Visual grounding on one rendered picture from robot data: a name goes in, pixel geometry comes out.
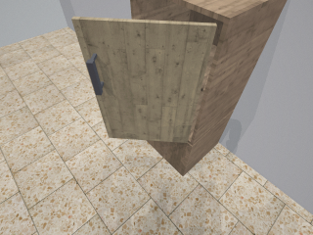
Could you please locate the cupboard door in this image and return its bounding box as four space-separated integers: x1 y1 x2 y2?
71 16 217 143

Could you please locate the handle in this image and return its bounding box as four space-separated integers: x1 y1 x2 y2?
86 53 105 96

